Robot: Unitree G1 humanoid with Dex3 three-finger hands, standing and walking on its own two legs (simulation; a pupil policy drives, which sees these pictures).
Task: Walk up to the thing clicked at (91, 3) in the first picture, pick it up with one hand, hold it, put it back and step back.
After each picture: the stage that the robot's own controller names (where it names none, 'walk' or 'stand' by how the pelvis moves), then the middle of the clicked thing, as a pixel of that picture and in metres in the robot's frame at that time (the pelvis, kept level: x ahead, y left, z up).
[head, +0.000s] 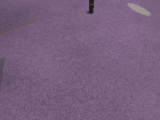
stand; (91, 4) +2.05 -0.10 -0.65
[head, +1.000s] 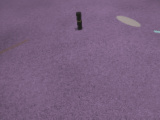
walk; (79, 21) +1.90 +0.23 -0.63
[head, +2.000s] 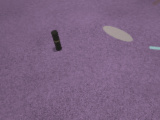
walk; (56, 41) +1.28 +0.41 -0.65
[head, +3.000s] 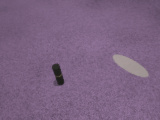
walk; (58, 75) +0.88 +0.33 -0.65
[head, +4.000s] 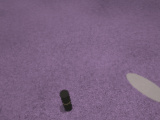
walk; (66, 101) +0.59 +0.21 -0.65
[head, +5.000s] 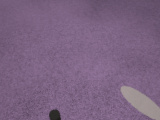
stand; out of the picture +0.41 +0.20 -0.63
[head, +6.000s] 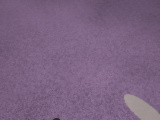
stand; out of the picture +0.37 +0.18 -0.66
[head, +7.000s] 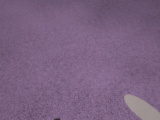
stand; out of the picture +0.39 +0.19 -0.66
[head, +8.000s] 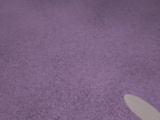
stand; out of the picture +0.37 +0.20 -0.66
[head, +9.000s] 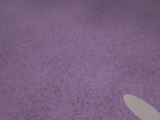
stand; out of the picture +0.36 +0.20 -0.66
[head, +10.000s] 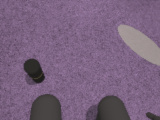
go down; (35, 72) +0.42 +0.22 -0.39
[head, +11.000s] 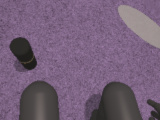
go down; (25, 56) +0.44 +0.25 -0.28
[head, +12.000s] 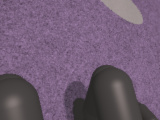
close in; out of the picture +0.43 +0.29 -0.17
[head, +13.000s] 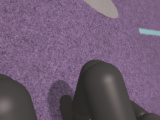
close; out of the picture +0.42 +0.30 -0.16
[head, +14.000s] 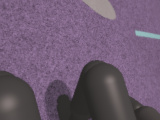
lift; out of the picture +0.40 +0.30 -0.16
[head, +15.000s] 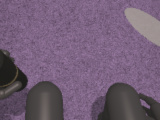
lift; (5, 74) +0.32 +0.25 -0.01
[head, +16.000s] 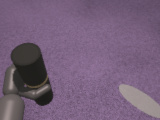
hold; (36, 79) +0.33 +0.16 +0.07
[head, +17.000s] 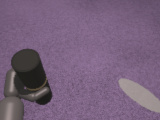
hold; (36, 81) +0.33 +0.17 +0.04
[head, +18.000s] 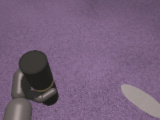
crouch; (43, 83) +0.32 +0.15 +0.05
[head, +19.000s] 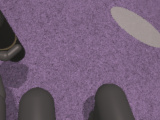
crouch; (5, 40) +0.45 +0.23 -0.05
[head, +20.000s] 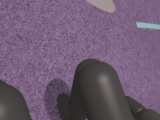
lower; out of the picture +0.42 +0.31 -0.16
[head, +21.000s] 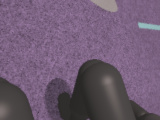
lower; out of the picture +0.42 +0.32 -0.16
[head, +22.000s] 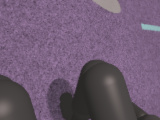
lower; out of the picture +0.41 +0.31 -0.16
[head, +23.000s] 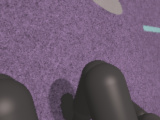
lower; out of the picture +0.40 +0.31 -0.16
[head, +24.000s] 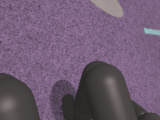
loosen; out of the picture +0.40 +0.27 -0.16
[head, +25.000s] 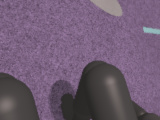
withdraw; out of the picture +0.40 +0.29 -0.16
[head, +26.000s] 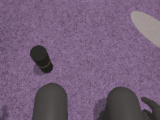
walk; (43, 61) +0.45 +0.22 -0.33
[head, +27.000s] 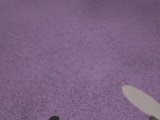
stand; out of the picture +0.37 +0.18 -0.59
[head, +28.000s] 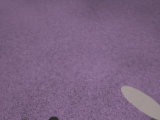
stand; out of the picture +0.38 +0.19 -0.60
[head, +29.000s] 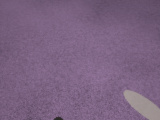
stand; out of the picture +0.38 +0.18 -0.64
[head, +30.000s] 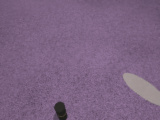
walk; (61, 112) +0.41 +0.16 -0.64
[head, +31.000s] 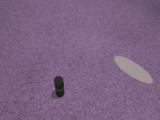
walk; (59, 87) +0.59 +0.16 -0.64
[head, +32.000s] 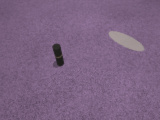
walk; (58, 55) +0.92 +0.30 -0.62
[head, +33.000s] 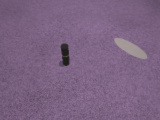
stand; (65, 55) +1.01 +0.19 -0.64
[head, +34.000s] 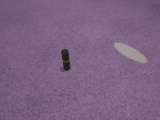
stand; (66, 60) +1.02 +0.20 -0.66
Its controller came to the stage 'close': yes
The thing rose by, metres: 0.67
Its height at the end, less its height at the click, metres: +0.00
